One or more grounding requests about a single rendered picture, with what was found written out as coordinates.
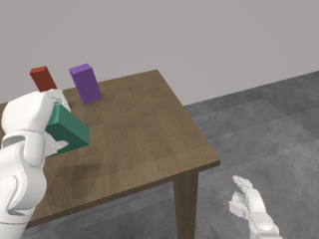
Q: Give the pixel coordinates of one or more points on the sponge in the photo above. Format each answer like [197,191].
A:
[63,125]

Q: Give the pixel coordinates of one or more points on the table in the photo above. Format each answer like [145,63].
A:
[141,136]

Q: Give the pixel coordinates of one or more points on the robot left hand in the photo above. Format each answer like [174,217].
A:
[32,112]

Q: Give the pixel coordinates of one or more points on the right robot forearm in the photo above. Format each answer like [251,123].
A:
[261,226]

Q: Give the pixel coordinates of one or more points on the robot right hand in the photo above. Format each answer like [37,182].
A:
[242,205]

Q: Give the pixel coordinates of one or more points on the left robot forearm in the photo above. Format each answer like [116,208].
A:
[22,180]

